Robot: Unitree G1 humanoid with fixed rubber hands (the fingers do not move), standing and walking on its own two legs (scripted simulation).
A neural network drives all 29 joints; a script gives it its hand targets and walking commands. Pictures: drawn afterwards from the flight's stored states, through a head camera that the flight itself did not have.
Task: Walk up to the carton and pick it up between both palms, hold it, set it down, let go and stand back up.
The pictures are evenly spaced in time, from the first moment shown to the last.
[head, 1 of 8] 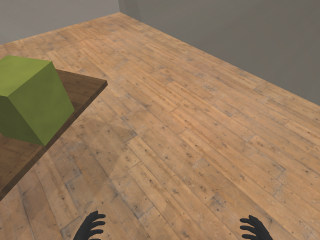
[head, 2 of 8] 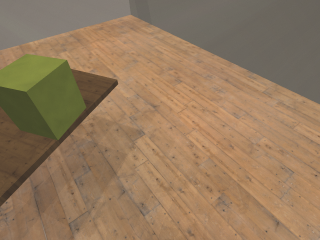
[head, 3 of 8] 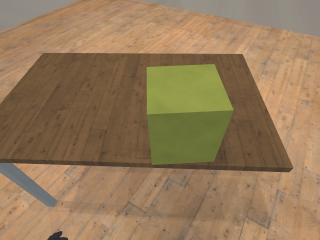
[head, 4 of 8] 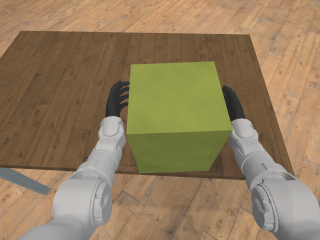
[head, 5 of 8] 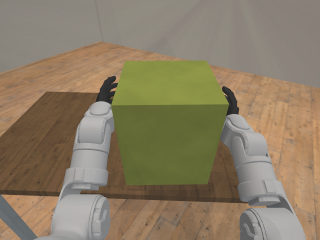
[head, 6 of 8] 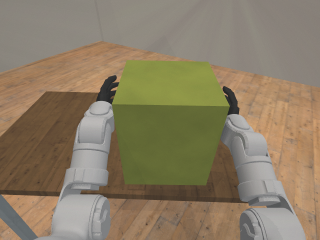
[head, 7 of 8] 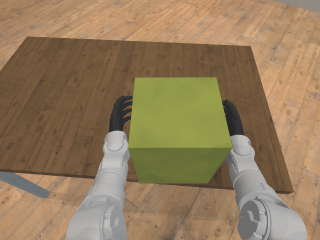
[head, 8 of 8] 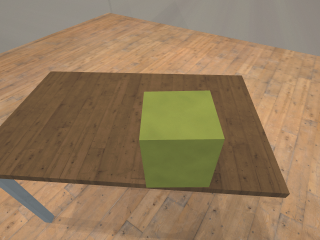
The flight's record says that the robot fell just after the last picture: no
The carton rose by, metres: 0.20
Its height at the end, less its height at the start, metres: +0.00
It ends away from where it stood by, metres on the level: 0.01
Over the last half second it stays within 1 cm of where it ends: yes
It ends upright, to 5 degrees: yes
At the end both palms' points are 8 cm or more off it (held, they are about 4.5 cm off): yes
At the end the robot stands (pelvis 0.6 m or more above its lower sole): yes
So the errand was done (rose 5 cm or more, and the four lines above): yes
